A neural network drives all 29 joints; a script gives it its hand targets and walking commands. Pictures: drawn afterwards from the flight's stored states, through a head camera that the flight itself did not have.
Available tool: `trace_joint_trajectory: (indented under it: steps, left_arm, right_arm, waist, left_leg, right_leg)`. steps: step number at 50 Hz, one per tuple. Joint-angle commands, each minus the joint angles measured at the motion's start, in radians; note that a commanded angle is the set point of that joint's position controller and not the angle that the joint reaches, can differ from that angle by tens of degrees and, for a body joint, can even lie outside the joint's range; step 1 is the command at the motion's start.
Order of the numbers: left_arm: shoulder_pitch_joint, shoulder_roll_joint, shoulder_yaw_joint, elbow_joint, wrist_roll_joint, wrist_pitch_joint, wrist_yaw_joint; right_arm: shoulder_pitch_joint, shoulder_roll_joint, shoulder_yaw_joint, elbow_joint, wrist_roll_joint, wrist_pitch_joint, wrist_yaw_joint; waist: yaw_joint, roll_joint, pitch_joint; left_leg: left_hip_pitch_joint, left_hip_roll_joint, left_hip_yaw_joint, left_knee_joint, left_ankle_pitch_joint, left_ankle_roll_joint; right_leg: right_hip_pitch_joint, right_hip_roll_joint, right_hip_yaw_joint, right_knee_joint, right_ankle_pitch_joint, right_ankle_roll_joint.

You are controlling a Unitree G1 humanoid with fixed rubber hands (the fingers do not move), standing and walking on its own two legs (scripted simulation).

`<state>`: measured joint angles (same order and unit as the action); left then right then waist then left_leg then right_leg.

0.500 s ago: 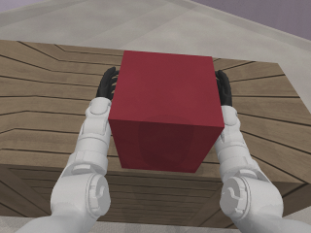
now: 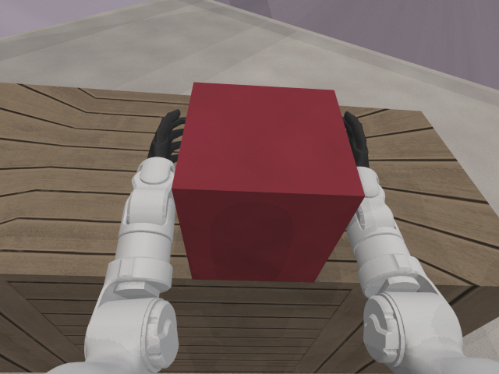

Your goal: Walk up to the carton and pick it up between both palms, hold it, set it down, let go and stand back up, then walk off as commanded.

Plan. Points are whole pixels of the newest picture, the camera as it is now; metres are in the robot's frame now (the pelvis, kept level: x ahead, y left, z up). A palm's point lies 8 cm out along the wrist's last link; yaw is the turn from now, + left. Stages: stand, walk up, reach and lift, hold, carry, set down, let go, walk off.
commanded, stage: reach and lift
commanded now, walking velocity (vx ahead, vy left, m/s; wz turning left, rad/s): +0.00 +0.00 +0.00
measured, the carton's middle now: (258, 190) +0.37 -0.02 +0.12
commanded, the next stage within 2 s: hold in 1.96 s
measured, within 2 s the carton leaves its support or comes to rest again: neither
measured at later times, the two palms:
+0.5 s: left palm (151, 144) +0.39 +0.14 +0.19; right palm (359, 137) +0.39 -0.17 +0.21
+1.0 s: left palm (147, 138) +0.38 +0.14 +0.21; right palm (368, 122) +0.38 -0.17 +0.24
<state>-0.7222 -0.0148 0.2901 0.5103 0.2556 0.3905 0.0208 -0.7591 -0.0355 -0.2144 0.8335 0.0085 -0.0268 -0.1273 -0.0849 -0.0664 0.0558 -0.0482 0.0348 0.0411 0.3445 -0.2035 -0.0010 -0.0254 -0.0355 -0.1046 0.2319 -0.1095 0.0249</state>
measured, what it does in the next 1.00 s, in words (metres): stands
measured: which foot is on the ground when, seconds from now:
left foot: down 0.00-1.00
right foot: down 0.00-1.00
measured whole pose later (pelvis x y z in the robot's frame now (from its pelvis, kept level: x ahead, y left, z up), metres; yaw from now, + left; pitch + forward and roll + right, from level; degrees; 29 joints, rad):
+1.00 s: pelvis +0.00 +0.00 +0.00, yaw +0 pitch -8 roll -2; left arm -0.71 -0.02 0.31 0.22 0.25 0.77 0.01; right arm -0.89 -0.16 0.02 0.68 0.29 0.36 -0.19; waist -0.11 -0.03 0.01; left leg 0.01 0.03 0.03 0.37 -0.23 0.00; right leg 0.03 -0.03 -0.08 0.24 -0.13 0.03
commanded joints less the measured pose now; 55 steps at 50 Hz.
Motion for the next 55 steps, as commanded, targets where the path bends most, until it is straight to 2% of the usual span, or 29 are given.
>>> trace_joint_trajectory:
  steps: [1, 2, 3, 6, 10, 12, 13, 20, 21, 22, 23, 26, 27, 28, 29, 31, 34, 35, 36, 37, 40, 44, 48, 49, 50, 52, 53, 54, 55]
  left_arm:
    - [-0.739, -0.590, -0.420, -0.149, -0.102, -0.022, -0.089]
    - [-0.702, -0.543, -0.365, -0.098, -0.071, -0.005, -0.094]
    - [-0.740, -0.552, -0.374, -0.134, -0.077, 0.003, -0.098]
    - [-0.755, -0.532, -0.307, -0.068, -0.067, 0.035, -0.119]
    - [-0.799, -0.476, -0.199, -0.020, -0.036, 0.062, -0.159]
    - [-0.816, -0.454, -0.190, -0.018, -0.038, 0.075, -0.158]
    - [-0.815, -0.453, -0.193, -0.037, -0.046, 0.084, -0.153]
    - [-0.829, -0.463, -0.261, -0.091, -0.075, 0.116, -0.161]
    - [-0.823, -0.466, -0.264, -0.102, -0.088, 0.119, -0.157]
    - [-0.847, -0.481, -0.288, -0.132, -0.091, 0.117, -0.157]
    - [-0.853, -0.481, -0.311, -0.143, -0.106, 0.124, -0.153]
    - [-0.848, -0.494, -0.366, -0.208, -0.124, 0.144, -0.144]
    - [-0.830, -0.481, -0.355, -0.209, -0.119, 0.154, -0.144]
    - [-0.816, -0.500, -0.378, -0.239, -0.126, 0.163, -0.147]
    - [-0.807, -0.500, -0.367, -0.219, -0.121, 0.171, -0.150]
    - [-0.848, -0.526, -0.423, -0.311, -0.156, 0.180, -0.138]
    - [-0.779, -0.543, -0.436, -0.328, -0.155, 0.210, -0.127]
    - [-0.741, -0.520, -0.401, -0.272, -0.128, 0.224, -0.132]
    - [-0.778, -0.527, -0.408, -0.319, -0.131, 0.227, -0.135]
    - [-0.748, -0.540, -0.416, -0.356, -0.136, 0.236, -0.132]
    - [-0.746, -0.550, -0.474, -0.421, -0.168, 0.247, -0.121]
    - [-0.707, -0.514, -0.405, -0.415, -0.112, 0.293, -0.139]
    - [-0.797, -0.509, -0.425, -0.435, -0.133, 0.303, -0.147]
    - [-0.839, -0.515, -0.458, -0.501, -0.154, 0.303, -0.144]
    - [-0.832, -0.515, -0.451, -0.454, -0.154, 0.309, -0.142]
    - [-0.837, -0.518, -0.443, -0.414, -0.156, 0.322, -0.139]
    - [-0.876, -0.523, -0.458, -0.421, -0.168, 0.319, -0.140]
    - [-0.901, -0.528, -0.458, -0.411, -0.169, 0.315, -0.137]
    - [-0.906, -0.534, -0.461, -0.387, -0.174, 0.322, -0.134]
  right_arm:
    - [-0.797, 0.475, 0.309, -0.248, 0.043, -0.026, 0.119]
    - [-0.749, 0.460, 0.308, -0.169, 0.049, 0.001, 0.113]
    - [-0.779, 0.494, 0.333, -0.219, 0.066, 0.011, 0.112]
    - [-0.835, 0.523, 0.317, -0.216, 0.069, 0.041, 0.099]
    - [-0.857, 0.541, 0.228, -0.160, 0.021, 0.073, 0.099]
    - [-0.873, 0.542, 0.225, -0.157, 0.028, 0.089, 0.099]
    - [-0.887, 0.553, 0.249, -0.188, 0.041, 0.098, 0.098]
    - [-0.859, 0.553, 0.238, -0.177, 0.066, 0.137, 0.078]
    - [-0.879, 0.556, 0.261, -0.219, 0.081, 0.139, 0.074]
    - [-0.856, 0.556, 0.258, -0.195, 0.074, 0.144, 0.072]
    - [-0.875, 0.553, 0.285, -0.206, 0.107, 0.150, 0.070]
    - [-0.833, 0.562, 0.352, -0.210, 0.162, 0.186, 0.061]
    - [-0.836, 0.561, 0.377, -0.243, 0.180, 0.198, 0.057]
    - [-0.840, 0.562, 0.398, -0.266, 0.197, 0.199, 0.051]
    - [-0.846, 0.568, 0.397, -0.265, 0.204, 0.210, 0.046]
    - [-0.865, 0.579, 0.430, -0.324, 0.251, 0.219, 0.043]
    - [-0.890, 0.582, 0.526, -0.411, 0.313, 0.244, 0.031]
    - [-0.858, 0.559, 0.518, -0.360, 0.304, 0.268, 0.029]
    - [-0.862, 0.558, 0.508, -0.381, 0.309, 0.271, 0.029]
    - [-0.877, 0.579, 0.548, -0.447, 0.340, 0.277, 0.025]
    - [-0.869, 0.555, 0.567, -0.495, 0.369, 0.290, 0.017]
    - [-0.796, 0.537, 0.548, -0.438, 0.369, 0.354, 0.008]
    - [-0.832, 0.542, 0.506, -0.413, 0.353, 0.373, 0.011]
    - [-0.812, 0.554, 0.515, -0.419, 0.364, 0.377, 0.014]
    - [-0.852, 0.549, 0.504, -0.425, 0.367, 0.378, 0.018]
    - [-0.888, 0.561, 0.495, -0.419, 0.368, 0.390, 0.022]
    - [-0.879, 0.548, 0.479, -0.394, 0.354, 0.395, 0.027]
    - [-0.909, 0.570, 0.470, -0.394, 0.366, 0.394, 0.031]
    - [-0.886, 0.558, 0.433, -0.355, 0.349, 0.406, 0.034]
  waist:
    - [-0.003, 0.143, -0.589]
    - [0.015, 0.112, -0.500]
    - [0.022, 0.089, -0.521]
    - [0.023, 0.034, -0.463]
    - [0.036, -0.024, -0.371]
    - [0.044, 0.012, -0.399]
    - [0.059, 0.000, -0.413]
    - [-0.014, 0.064, -0.471]
    - [-0.008, 0.054, -0.494]
    - [-0.036, 0.068, -0.516]
    - [-0.031, 0.091, -0.524]
    - [-0.062, 0.106, -0.525]
    - [-0.045, 0.097, -0.504]
    - [-0.068, 0.104, -0.501]
    - [-0.065, 0.094, -0.471]
    - [-0.068, 0.117, -0.523]
    - [-0.030, 0.090, -0.543]
    - [-0.032, 0.083, -0.439]
    - [-0.042, 0.079, -0.470]
    - [-0.015, 0.069, -0.510]
    - [-0.020, 0.095, -0.567]
    - [-0.017, 0.052, -0.419]
    - [-0.030, 0.080, -0.421]
    - [-0.036, 0.092, -0.453]
    - [-0.029, 0.121, -0.449]
    - [-0.025, 0.118, -0.429]
    - [-0.047, 0.121, -0.439]
    - [-0.031, 0.144, -0.443]
    - [-0.055, 0.144, -0.411]
  left_leg:
    - [0.187, -0.034, -0.013, 0.028, 0.536, -0.090]
    - [0.149, -0.042, -0.002, 0.003, 0.451, -0.073]
    - [0.130, -0.047, 0.008, -0.011, 0.419, -0.064]
    - [0.041, -0.064, 0.021, -0.050, 0.258, -0.023]
    - [-0.069, -0.068, 0.039, -0.124, 0.016, 0.020]
    - [-0.087, -0.075, 0.048, -0.129, 0.013, 0.020]
    - [-0.092, -0.075, 0.048, -0.127, 0.030, 0.025]
    - [-0.036, -0.083, 0.033, -0.096, 0.091, 0.008]
    - [-0.032, -0.088, 0.029, -0.085, 0.126, 0.004]
    - [-0.013, -0.089, 0.026, -0.072, 0.152, -0.009]
    - [0.000, -0.087, 0.022, -0.069, 0.167, -0.014]
    - [0.042, -0.092, 0.004, -0.043, 0.290, -0.032]
    - [0.029, -0.097, 0.005, -0.037, 0.297, -0.025]
    - [0.045, -0.097, -0.004, -0.028, 0.317, -0.029]
    - [0.046, -0.095, -0.009, -0.027, 0.307, -0.026]
    - [0.085, -0.086, -0.022, -0.006, 0.360, -0.040]
    - [0.129, -0.090, -0.026, 0.021, 0.479, -0.045]
    - [0.095, -0.088, -0.026, 0.008, 0.423, -0.039]
    - [0.098, -0.082, -0.029, 0.001, 0.402, -0.040]
    - [0.117, -0.080, -0.030, 0.010, 0.465, -0.042]
    - [0.156, -0.075, -0.042, 0.047, 0.573, -0.063]
    - [0.110, -0.075, -0.031, 0.007, 0.471, -0.051]
    - [0.071, -0.070, -0.027, -0.008, 0.390, -0.057]
    - [0.080, -0.070, -0.023, -0.013, 0.408, -0.066]
    - [0.066, -0.071, -0.021, -0.009, 0.389, -0.067]
    - [0.039, -0.073, -0.023, -0.020, 0.342, -0.061]
    - [0.036, -0.074, -0.026, -0.024, 0.304, -0.061]
    - [0.024, -0.071, -0.022, -0.035, 0.273, -0.057]
    - [0.000, -0.067, -0.027, -0.055, 0.204, -0.062]
  right_leg:
    - [0.078, 0.102, -0.024, 0.036, 0.210, -0.012]
    - [0.093, 0.097, -0.016, 0.024, 0.177, -0.006]
    - [0.124, 0.097, -0.009, 0.034, 0.186, -0.002]
    - [0.169, 0.077, -0.001, 0.026, 0.153, 0.008]
    - [0.176, 0.060, 0.013, 0.016, -0.018, 0.008]
    - [0.198, 0.052, 0.021, 0.021, -0.010, 0.009]
    - [0.213, 0.055, 0.023, 0.029, -0.004, 0.009]
    - [0.219, 0.058, 0.023, 0.024, 0.039, 0.004]
    - [0.234, 0.061, 0.024, 0.029, 0.086, 0.008]
    - [0.239, 0.065, 0.015, 0.032, 0.117, 0.010]
    - [0.225, 0.070, 0.020, 0.030, 0.124, 0.009]
    - [0.246, 0.076, 0.013, 0.042, 0.228, 0.018]
    - [0.270, 0.073, 0.025, 0.045, 0.240, 0.021]
    - [0.268, 0.074, 0.020, 0.047, 0.255, 0.024]
    - [0.254, 0.078, 0.024, 0.048, 0.238, 0.023]
    - [0.230, 0.094, 0.015, 0.054, 0.244, 0.020]
    - [0.243, 0.105, 0.021, 0.056, 0.321, 0.022]
    - [0.219, 0.101, 0.022, 0.044, 0.284, 0.024]
    - [0.216, 0.106, 0.016, 0.050, 0.259, 0.022]
    - [0.233, 0.114, 0.017, 0.050, 0.308, 0.022]
    - [0.216, 0.127, 0.013, 0.062, 0.349, 0.027]
    - [0.215, 0.130, 0.012, 0.053, 0.313, 0.025]
    - [0.193, 0.121, 0.023, 0.045, 0.231, 0.014]
    - [0.195, 0.128, 0.019, 0.051, 0.253, 0.017]
    - [0.185, 0.122, 0.028, 0.051, 0.229, 0.009]
    - [0.168, 0.120, 0.030, 0.047, 0.198, 0.010]
    - [0.166, 0.122, 0.025, 0.049, 0.174, 0.007]
    - [0.160, 0.116, 0.034, 0.046, 0.147, 0.004]
    - [0.143, 0.120, 0.032, 0.045, 0.098, 0.001]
